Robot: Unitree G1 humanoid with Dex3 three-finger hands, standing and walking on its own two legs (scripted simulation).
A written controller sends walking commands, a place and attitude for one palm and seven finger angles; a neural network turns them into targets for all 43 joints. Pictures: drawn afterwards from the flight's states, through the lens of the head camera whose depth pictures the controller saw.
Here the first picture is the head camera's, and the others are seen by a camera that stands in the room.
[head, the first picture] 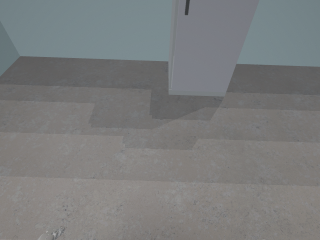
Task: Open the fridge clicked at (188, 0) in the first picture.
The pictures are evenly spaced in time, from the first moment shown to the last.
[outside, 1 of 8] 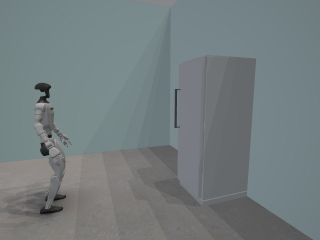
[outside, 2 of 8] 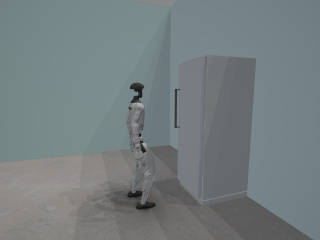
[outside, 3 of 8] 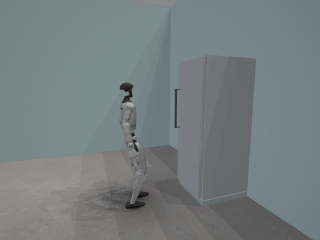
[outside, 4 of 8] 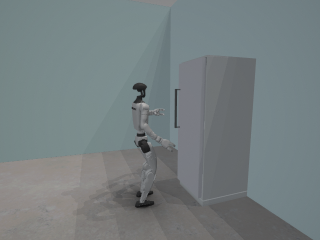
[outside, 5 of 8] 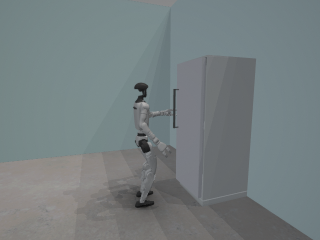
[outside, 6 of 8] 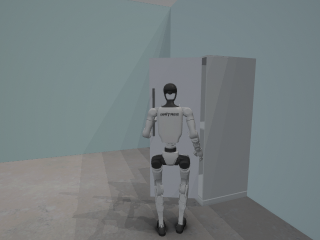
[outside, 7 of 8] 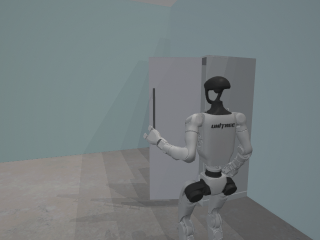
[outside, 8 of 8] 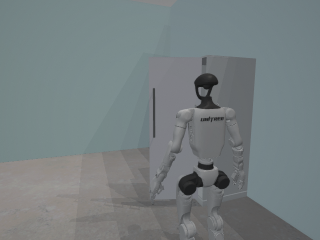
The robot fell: no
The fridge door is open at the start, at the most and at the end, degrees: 0 83 72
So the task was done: yes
